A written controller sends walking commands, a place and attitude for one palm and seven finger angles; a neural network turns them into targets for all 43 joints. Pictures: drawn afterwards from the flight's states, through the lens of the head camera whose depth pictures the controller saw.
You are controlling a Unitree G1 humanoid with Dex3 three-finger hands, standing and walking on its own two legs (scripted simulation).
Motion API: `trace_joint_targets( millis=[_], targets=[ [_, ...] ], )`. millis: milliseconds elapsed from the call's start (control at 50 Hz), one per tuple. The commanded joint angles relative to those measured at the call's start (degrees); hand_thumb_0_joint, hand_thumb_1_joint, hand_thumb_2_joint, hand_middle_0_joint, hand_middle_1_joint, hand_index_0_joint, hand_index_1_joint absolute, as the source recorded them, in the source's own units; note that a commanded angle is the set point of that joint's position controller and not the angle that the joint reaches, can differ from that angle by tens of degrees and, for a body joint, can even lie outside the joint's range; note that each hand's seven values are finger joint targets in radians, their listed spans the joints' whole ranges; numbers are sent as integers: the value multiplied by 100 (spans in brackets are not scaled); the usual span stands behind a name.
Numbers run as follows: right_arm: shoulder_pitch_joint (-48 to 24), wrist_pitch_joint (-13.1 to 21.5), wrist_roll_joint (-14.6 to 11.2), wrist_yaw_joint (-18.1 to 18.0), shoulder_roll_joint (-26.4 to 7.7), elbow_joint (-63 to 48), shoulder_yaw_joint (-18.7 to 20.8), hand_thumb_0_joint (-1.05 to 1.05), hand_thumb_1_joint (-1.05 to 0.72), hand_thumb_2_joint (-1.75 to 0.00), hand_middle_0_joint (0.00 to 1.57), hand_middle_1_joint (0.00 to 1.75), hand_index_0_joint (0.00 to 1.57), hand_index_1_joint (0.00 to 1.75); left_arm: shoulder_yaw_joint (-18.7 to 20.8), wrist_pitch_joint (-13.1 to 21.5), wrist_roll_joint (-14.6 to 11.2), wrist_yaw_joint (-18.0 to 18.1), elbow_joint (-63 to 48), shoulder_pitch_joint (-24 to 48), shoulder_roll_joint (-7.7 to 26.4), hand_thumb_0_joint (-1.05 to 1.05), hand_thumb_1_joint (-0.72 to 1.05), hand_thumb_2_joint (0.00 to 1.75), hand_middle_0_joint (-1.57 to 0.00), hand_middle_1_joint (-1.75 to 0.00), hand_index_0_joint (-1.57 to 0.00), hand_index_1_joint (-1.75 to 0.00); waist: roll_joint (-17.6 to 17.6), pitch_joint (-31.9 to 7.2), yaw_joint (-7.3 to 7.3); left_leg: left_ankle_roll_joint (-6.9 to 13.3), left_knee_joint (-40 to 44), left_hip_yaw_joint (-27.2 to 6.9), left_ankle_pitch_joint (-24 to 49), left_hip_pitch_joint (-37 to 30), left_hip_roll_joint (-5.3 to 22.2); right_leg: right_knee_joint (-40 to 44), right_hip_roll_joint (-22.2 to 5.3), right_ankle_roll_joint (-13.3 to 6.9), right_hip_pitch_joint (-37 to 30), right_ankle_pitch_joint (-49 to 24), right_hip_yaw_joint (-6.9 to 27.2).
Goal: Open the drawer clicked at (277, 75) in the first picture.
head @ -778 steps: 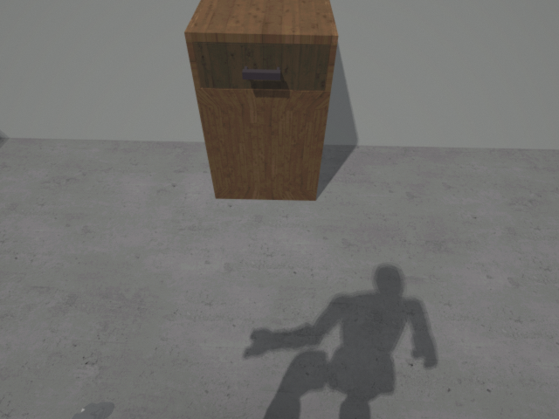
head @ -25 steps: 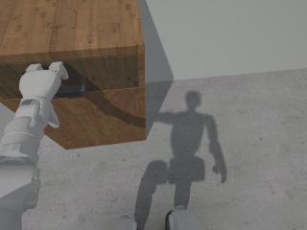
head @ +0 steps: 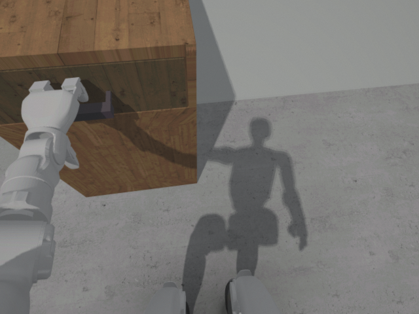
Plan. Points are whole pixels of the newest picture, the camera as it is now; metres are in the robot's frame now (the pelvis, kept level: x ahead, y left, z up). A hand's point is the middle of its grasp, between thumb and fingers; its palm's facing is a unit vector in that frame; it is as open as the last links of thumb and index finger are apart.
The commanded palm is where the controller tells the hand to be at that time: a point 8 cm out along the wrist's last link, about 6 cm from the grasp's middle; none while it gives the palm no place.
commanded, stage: lower the fingers behind the handle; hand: left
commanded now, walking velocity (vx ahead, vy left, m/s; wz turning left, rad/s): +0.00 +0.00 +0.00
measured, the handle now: (81, 104) +0.54 +0.26 -0.02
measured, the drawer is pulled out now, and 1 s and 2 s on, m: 0.00 0.00 0.00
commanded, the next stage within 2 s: lift the fingers back up to retry in 0.78 s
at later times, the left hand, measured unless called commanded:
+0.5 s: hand (68, 123) +0.49 +0.27 -0.01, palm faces -0.07 +0.02 -1.00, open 13.8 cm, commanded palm +0.48 +0.26 +0.02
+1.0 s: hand (68, 124) +0.49 +0.27 -0.01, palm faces -0.08 +0.01 -1.00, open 13.8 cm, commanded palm +0.48 +0.26 +0.04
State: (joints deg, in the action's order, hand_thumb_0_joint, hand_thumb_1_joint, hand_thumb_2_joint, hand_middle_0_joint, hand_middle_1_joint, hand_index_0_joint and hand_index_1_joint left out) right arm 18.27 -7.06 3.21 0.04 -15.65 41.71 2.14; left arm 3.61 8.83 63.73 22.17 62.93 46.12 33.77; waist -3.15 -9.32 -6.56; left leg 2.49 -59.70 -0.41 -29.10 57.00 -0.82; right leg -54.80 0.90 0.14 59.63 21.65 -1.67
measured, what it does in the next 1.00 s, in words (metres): stands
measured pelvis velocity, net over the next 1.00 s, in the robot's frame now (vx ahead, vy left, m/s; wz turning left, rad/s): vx -0.04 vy -0.01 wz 0.01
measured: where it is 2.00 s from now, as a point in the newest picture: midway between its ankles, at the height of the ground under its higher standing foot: outside the picture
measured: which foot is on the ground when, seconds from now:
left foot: down 0.00-1.00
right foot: down 0.00-1.00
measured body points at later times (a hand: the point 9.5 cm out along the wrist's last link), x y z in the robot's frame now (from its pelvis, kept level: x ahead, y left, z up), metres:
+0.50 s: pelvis -0.03 -0.01 -0.03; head +0.13 -0.01 +0.39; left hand +0.49 +0.26 +0.05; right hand -0.01 -0.29 -0.15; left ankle -0.02 +0.09 -0.67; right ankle +0.03 -0.13 -0.67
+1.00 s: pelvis -0.04 -0.01 -0.03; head +0.13 -0.01 +0.39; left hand +0.48 +0.26 +0.05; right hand -0.03 -0.29 -0.16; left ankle -0.02 +0.09 -0.67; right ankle +0.03 -0.13 -0.67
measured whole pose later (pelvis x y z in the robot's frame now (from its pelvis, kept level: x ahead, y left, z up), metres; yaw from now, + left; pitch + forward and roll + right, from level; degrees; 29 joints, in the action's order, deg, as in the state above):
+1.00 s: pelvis -0.04 -0.01 -0.03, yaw +0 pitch +29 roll -2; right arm 19.1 -3.4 0.8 -1.9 -16.4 38.9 -0.4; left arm 2.2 7.5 61.9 15.8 64.5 55.1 40.0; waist -3.8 -8.6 -8.4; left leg 1.9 -68.4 -0.9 -29.1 68.5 -0.7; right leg -63.2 0.9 -0.6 71.0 21.5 -2.4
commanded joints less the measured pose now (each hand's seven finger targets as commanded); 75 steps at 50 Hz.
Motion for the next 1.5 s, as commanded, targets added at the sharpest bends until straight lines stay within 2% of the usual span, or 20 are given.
trace_joint_targets(
  millis=[0,200,240,360,480,520,660,720,740,800,860,940,1020,1140,1200,1260,1280,1320,1400,1480],
  targets=[
    [1025,40,13,-34,-1037,-164,346,0,-90,-90,20,30,20,30,242,-144,-55,186,-674,1982,1368,0,-50,30,-30,-120,-30,-120,-336,-2609,-114,-104,520,-239,2879,-1712,44,321,201,-228,-1395,-1636,-110],
    [1059,143,-69,-117,-1032,-285,231,0,-90,-90,20,30,20,30,-112,-284,-85,-153,-79,2186,1231,0,-50,30,-30,-120,-30,-120,-66,-2174,-348,32,379,-190,1844,-873,-11,242,175,-206,-1112,-1078,-75],
    [1082,162,-77,-128,-1048,-317,212,0,-90,-90,20,30,20,30,44,-247,-100,-238,-78,2079,1450,0,-50,30,-30,-120,-30,-120,2,-2336,-277,53,288,-157,1797,-735,-30,168,170,-201,-1210,-1110,-36],
    [1083,240,-140,-173,-1033,-413,159,0,-90,-90,20,30,20,30,-74,-202,-129,-432,67,2091,1456,0,-50,30,-30,-120,-30,-120,132,-2116,-357,92,83,-88,1363,-113,-50,24,155,-190,-1075,-915,4],
    [1115,303,-183,-200,-1051,-499,131,0,-90,-90,20,30,20,30,49,-179,-177,-544,-154,2256,1764,0,-50,30,-30,-120,-30,-120,-61,-2425,-300,93,-1,-86,1142,20,-67,-72,150,-185,-1094,-724,47],
    [1111,313,-196,-212,-1059,-515,136,0,-90,-90,20,30,20,30,127,-176,-207,-575,-156,2224,1844,0,-50,30,-30,-120,-30,-120,104,-2495,-318,101,-21,-103,1114,47,-60,-85,154,-172,-1121,-712,47],
    [1117,392,-233,-257,-1083,-508,81,0,-90,-90,20,30,20,30,150,-130,-270,-629,-117,2326,1993,0,-50,30,-30,-120,-30,-120,48,-2345,-333,108,-16,-101,772,253,-62,-71,136,-156,-992,-383,58],
    [1136,423,-241,-273,-1074,-491,92,0,-90,-90,20,30,20,30,42,-114,-240,-616,-166,2532,1869,0,-50,30,-30,-120,-30,-120,-4,-2330,-434,108,-21,-132,795,138,-48,-64,138,-159,-806,-339,33],
    [1160,420,-230,-272,-1093,-492,80,0,-90,-90,20,30,20,30,146,-103,-227,-604,-181,2499,2020,0,-50,30,-30,-120,-30,-120,-55,-2435,-358,104,-23,-124,821,152,-53,-93,132,-156,-894,-359,36],
    [1191,435,-219,-251,-1064,-486,110,0,-90,-90,20,30,20,30,23,-107,-230,-592,-240,2468,1780,0,-50,30,-30,-120,-30,-120,-163,-2506,-361,91,-18,-142,980,-27,-45,-80,139,-166,-840,-462,20],
    [1183,428,-238,-258,-1075,-467,88,0,-90,-90,20,30,20,30,-16,-162,-258,-602,-58,2438,1765,0,-50,30,-30,-120,-30,-120,52,-2308,-429,104,-5,-147,841,127,-45,-45,147,-154,-817,-368,15],
    [1274,410,-221,-254,-1086,-453,116,0,-90,-90,20,30,20,30,219,-134,-240,-565,-630,2808,2146,0,-50,30,-30,-120,-30,-120,-410,-2899,-297,62,150,-211,1193,-460,-49,10,150,-171,-1082,-553,2],
    [1247,414,-221,-260,-1048,-405,144,0,-90,-90,20,30,20,30,206,-107,-317,-531,-861,2893,2019,0,-50,30,-30,-120,-30,-120,-391,-2845,-330,57,330,-241,1374,-864,-23,235,164,-165,-1150,-645,-11],
    [1314,390,-195,-295,-1063,-300,152,0,-90,-90,20,30,20,30,323,-39,-273,-413,-1055,3105,2231,0,-50,30,-30,-120,-30,-120,-475,-2838,-324,43,603,-258,1662,-1300,-25,502,169,-169,-1449,-849,-18],
    [1299,344,-157,-267,-1064,-283,174,0,-90,-90,20,30,20,30,468,-1,-272,-342,-1206,2898,2292,0,-50,30,-30,-120,-30,-120,-644,-2963,-179,-1,715,-248,2167,-1681,-27,584,187,-193,-1672,-1202,-31],
    [1308,288,-129,-228,-1035,-237,234,0,-90,-90,20,30,20,30,419,6,-275,-250,-1467,2895,2086,0,-50,30,-30,-120,-30,-120,-892,-3043,-137,-86,824,-253,2823,-2250,15,699,209,-211,-1739,-1545,-81],
    [1307,256,-125,-216,-1046,-235,245,0,-90,-90,20,30,20,30,560,11,-301,-213,-1554,2764,2196,0,-50,30,-30,-120,-30,-120,-744,-3109,-68,-93,873,-256,3032,-2356,20,733,219,-212,-1925,-1696,-88],
    [1277,226,-116,-218,-1016,-228,277,0,-90,-90,20,30,20,30,470,44,-345,-176,-1771,2920,2021,0,-50,30,-30,-120,-30,-120,-728,-3153,-139,-97,924,-241,3358,-2540,28,820,218,-206,-2078,-1970,-72],
    [1172,121,-120,-182,-1045,-181,293,0,-90,-90,20,30,20,30,504,-77,-331,-117,-1682,2555,1973,0,-50,30,-30,-120,-30,-120,-642,-2755,-45,-125,1164,-211,3504,-2680,40,1012,225,-208,-2267,-2020,-101],
    [1138,81,-102,-182,-994,-221,346,0,-90,-90,20,30,20,30,486,-21,-352,-100,-2083,2457,1824,0,-50,30,-30,-120,-30,-120,-872,-3066,64,-189,1246,-210,4385,-3203,65,1081,214,-214,-2559,-2464,-83]
  ],
)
